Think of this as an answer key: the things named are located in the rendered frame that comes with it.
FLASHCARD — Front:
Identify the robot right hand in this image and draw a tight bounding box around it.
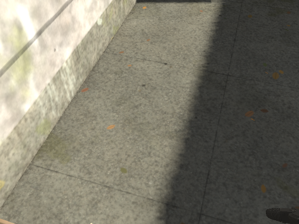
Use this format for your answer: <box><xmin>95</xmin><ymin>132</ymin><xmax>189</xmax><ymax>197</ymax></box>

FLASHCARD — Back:
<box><xmin>265</xmin><ymin>207</ymin><xmax>299</xmax><ymax>224</ymax></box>

